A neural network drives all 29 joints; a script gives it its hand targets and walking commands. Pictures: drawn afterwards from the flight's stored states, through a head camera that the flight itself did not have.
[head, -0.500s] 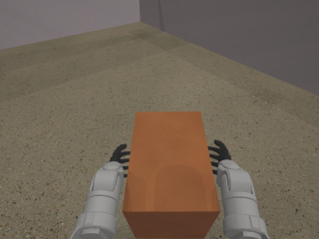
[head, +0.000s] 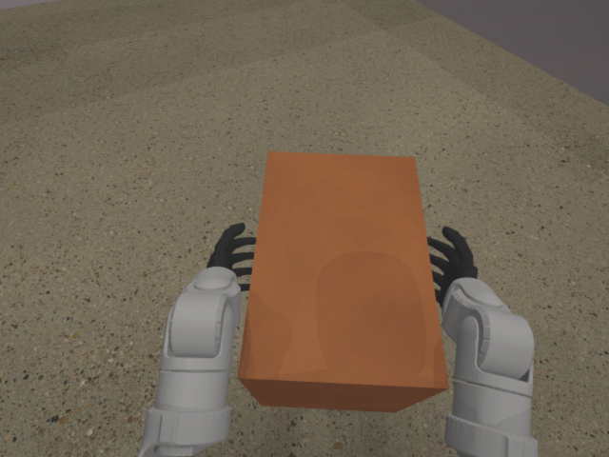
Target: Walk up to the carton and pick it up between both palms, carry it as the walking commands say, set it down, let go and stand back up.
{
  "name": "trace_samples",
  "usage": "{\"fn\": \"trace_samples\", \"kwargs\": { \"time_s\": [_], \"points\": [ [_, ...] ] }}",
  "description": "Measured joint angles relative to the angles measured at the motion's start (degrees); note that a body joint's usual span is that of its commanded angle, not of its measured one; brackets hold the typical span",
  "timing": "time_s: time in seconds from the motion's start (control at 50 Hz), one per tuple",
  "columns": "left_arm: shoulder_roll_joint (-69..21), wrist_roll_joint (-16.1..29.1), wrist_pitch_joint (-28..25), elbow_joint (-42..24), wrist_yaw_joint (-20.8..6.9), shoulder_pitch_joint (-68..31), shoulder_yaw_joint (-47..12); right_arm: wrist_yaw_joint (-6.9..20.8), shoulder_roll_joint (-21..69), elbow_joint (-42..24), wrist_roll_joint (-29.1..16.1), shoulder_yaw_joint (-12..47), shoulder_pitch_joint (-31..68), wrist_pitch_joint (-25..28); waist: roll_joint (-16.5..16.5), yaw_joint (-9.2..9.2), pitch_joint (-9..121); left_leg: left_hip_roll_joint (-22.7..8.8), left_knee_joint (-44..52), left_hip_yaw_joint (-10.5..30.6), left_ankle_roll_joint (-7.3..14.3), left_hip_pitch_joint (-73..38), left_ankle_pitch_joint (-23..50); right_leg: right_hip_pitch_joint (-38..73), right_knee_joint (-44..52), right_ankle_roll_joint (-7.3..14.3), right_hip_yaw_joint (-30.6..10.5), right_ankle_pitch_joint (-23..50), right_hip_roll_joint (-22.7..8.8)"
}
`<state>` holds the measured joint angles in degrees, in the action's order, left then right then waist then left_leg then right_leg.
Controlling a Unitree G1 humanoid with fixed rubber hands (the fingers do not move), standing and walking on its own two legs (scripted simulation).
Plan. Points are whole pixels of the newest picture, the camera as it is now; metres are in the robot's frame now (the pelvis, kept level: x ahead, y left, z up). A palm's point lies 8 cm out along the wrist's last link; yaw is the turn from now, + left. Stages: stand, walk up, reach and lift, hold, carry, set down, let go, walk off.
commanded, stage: carry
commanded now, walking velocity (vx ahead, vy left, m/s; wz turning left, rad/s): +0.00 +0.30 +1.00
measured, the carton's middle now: (334, 287) +0.34 -0.03 +0.00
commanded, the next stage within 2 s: none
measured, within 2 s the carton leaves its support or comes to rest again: neither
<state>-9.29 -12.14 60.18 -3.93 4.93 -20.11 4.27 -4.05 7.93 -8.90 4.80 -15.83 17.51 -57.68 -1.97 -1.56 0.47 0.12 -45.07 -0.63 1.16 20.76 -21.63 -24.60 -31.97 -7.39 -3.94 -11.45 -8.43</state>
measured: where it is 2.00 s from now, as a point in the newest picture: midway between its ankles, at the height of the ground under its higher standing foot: outside the picture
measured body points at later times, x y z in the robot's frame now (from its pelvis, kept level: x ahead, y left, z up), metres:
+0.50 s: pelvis +0.02 +0.17 -0.01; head +0.07 +0.18 +0.44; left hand +0.26 +0.40 +0.07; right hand +0.36 +0.13 +0.07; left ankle -0.05 +0.28 -0.65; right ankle +0.03 +0.03 -0.72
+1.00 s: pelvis +0.01 +0.39 -0.01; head +0.07 +0.40 +0.44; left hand +0.12 +0.69 +0.06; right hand +0.33 +0.48 +0.04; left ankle -0.10 +0.48 -0.65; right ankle +0.05 +0.24 -0.72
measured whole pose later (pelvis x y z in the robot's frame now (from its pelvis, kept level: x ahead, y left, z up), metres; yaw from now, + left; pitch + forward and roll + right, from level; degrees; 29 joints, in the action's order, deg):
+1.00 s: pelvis +0.01 +0.39 -0.01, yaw +46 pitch +3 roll +3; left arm -8.1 -9.5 70.4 -20.1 5.5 -11.9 3.6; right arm -6.9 8.1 -20.4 3.5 -8.3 12.5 -69.0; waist 0.9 -2.5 -3.6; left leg 3.2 -66.1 1.0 2.0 34.3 -24.0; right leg -15.4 -42.0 -3.8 13.9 -27.5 -14.6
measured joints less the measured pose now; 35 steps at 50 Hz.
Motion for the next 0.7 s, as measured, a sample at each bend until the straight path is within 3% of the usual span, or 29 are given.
{"fn": "trace_samples", "kwargs": {
  "time_s": [0.04, 0.08, 0.12, 0.2, 0.28, 0.32, 0.34, 0.38, 0.42, 0.44, 0.5, 0.54, 0.6, 0.64, 0.66, 0.7],
  "points": [
    [-0.7, 0.0, 2.5, -4.5, 0.4, 0.2, 0.1, -0.1, 0.0, -3.6, -0.7, 0.2, 0.0, -2.1, 0.1, 0.0, 0.8, 0.4, 7.6, -0.1, -0.3, -0.1, -1.9, -3.2, -1.3, -1.4, 0.7, -0.1, -2.3],
    [-0.1, 0.0, 4.2, -7.9, 0.3, 1.2, 0.8, -0.4, 1.4, -4.3, -0.8, 0.9, 0.4, -2.5, -1.8, 0.21, -1.8, 2.8, 7.4, -0.1, 0.3, 0.0, -1.9, -5.7, -8.3, -0.2, 0.4, -3.1, -4.0],
    [0.3, 0.7, 5.6, -9.9, 0.1, 4.3, 1.5, -1.4, 1.8, -3.8, -0.8, 2.7, 0.4, -4.6, -1.0, 1.09, -3.2, 2.6, 6.1, 0.1, 1.6, -0.1, -2.0, -8.5, -19.5, 0.0, 1.5, -12.9, -1.3],
    [1.3, 2.0, 8.0, -12.0, 0.1, 8.2, 0.4, -2.5, 1.5, -4.7, -0.8, 4.4, 0.2, -9.3, 0.3, 1.28, -3.8, 4.1, 6.0, 0.4, 3.6, 0.0, -2.1, -11.1, -30.0, 1.1, 6.1, -15.7, 2.8],
    [1.0, 2.5, 8.9, -16.1, 0.9, 6.6, 0.3, -2.0, 1.6, -9.2, -1.0, 4.5, 0.2, -9.3, 0.3, 1.3, -5.2, 8.8, 6.0, 0.3, 5.9, 0.0, -2.0, -9.3, -25.3, 2.1, 8.2, -15.8, 5.3],
    [0.7, 2.6, 9.1, -17.5, 0.9, 5.4, 0.3, -1.9, 1.5, -11.8, -1.0, 4.5, 0.1, -9.4, 0.8, 1.36, -5.0, 11.7, 4.8, 0.3, 6.3, 0.6, -1.9, -5.3, -16.0, 4.1, 8.8, -13.8, 5.7],
    [0.6, 2.6, 8.9, -17.7, 0.9, 4.9, 0.2, -1.9, 1.3, -12.8, -1.0, 4.5, 0.0, -9.4, 2.4, 1.3, -4.7, 12.4, 1.3, 0.4, 5.9, 2.3, -1.8, -3.6, -12.7, 6.2, 9.6, -9.9, 5.5],
    [0.3, 2.6, 9.1, -17.6, 0.9, 4.2, 0.0, -1.8, 1.2, -13.7, -1.1, 4.4, -1.1, -9.1, 5.7, -0.17, -4.8, 11.6, -13.9, 0.4, 4.2, 7.5, -4.2, -1.7, -13.1, 8.2, 13.2, -11.1, 4.0],
    [0.3, 2.6, 10.3, -17.6, 1.1, 4.2, -0.4, -1.5, 0.8, -13.9, -1.4, 4.5, -2.7, -9.3, 5.6, -0.72, -4.8, 9.6, -26.2, 0.5, 4.1, 11.0, -5.6, 1.8, -12.4, 7.5, 16.4, -12.8, 0.8],
    [0.3, 2.6, 10.6, -17.6, 1.1, 4.5, -0.4, -1.7, 0.7, -13.8, -1.4, 4.9, -3.0, -9.8, 4.8, -0.77, -4.6, 7.5, -27.3, 0.6, 4.1, 11.6, -5.7, 3.6, -11.4, 6.8, 17.6, -13.1, -0.7],
    [0.8, 2.6, 10.7, -17.6, 0.7, 6.2, -0.5, -2.3, 0.7, -13.3, -1.4, 5.6, -2.7, -11.3, 1.6, -0.7, -2.6, 0.4, -23.2, 0.7, 3.4, 12.4, -5.7, 7.1, -8.8, 4.0, 19.5, -13.1, -5.0],
    [1.0, 2.6, 10.7, -17.6, 0.7, 7.2, -1.0, -2.4, 0.7, -13.2, -1.4, 5.6, -2.7, -12.0, -0.5, -0.72, -0.5, -2.5, -16.9, 0.7, 3.3, 12.4, -5.8, 7.7, -8.1, 2.1, 19.7, -13.2, -8.2],
    [1.0, 2.6, 10.7, -17.6, 0.7, 7.0, -1.1, -2.4, 0.7, -13.2, -1.4, 5.6, -2.7, -11.8, -0.9, -0.71, 2.0, -3.7, -3.3, 0.6, 3.2, 11.5, -4.5, 7.7, -8.9, -0.9, 20.1, -13.1, -12.8],
    [0.9, 2.6, 10.7, -17.6, 0.8, 6.4, -0.7, -2.3, 0.7, -13.0, -1.4, 5.7, -2.6, -11.3, 0.6, -0.76, 1.7, -3.4, 5.1, 0.6, 2.2, 9.0, 5.4, 6.5, -15.4, -1.2, 18.9, -12.1, -15.1],
    [0.9, 2.6, 10.6, -17.6, 0.8, 6.2, -0.1, -2.3, 0.8, -12.1, -1.4, 6.0, -2.5, -10.6, 0.4, -0.78, 0.6, -2.5, 3.3, 0.5, 0.0, 8.9, 7.6, 5.1, -20.8, -1.2, 15.6, -12.4, -15.2],
    [1.0, 2.6, 10.7, -17.6, 0.8, 7.0, 1.1, -2.3, 0.9, -9.7, -1.4, 7.1, -2.5, -9.8, 0.3, -0.59, -1.0, -1.3, -0.2, 0.6, -1.4, 8.9, 4.2, 1.1, -32.0, -1.3, 8.6, -22.0, -10.5]
  ]
}}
